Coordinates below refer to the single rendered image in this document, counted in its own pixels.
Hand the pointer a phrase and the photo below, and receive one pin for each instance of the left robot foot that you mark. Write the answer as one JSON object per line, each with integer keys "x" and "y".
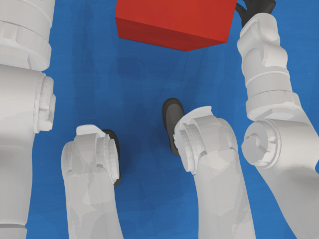
{"x": 112, "y": 135}

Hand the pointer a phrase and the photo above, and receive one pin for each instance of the robot right upper arm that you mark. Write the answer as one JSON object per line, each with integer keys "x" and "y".
{"x": 285, "y": 153}

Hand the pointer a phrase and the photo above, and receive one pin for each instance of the right robot forearm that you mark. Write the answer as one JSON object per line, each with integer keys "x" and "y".
{"x": 264, "y": 67}

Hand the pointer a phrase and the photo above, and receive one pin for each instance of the right robot hand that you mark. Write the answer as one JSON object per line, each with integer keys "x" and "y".
{"x": 254, "y": 7}

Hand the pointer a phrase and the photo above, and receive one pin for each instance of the left robot forearm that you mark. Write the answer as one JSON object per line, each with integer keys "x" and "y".
{"x": 24, "y": 33}

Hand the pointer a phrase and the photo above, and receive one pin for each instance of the carton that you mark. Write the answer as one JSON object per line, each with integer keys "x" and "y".
{"x": 177, "y": 24}

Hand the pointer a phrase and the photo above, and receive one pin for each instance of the robot left shin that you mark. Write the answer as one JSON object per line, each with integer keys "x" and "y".
{"x": 66, "y": 157}

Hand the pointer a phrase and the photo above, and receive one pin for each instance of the robot left upper arm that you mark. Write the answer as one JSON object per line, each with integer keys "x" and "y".
{"x": 27, "y": 105}

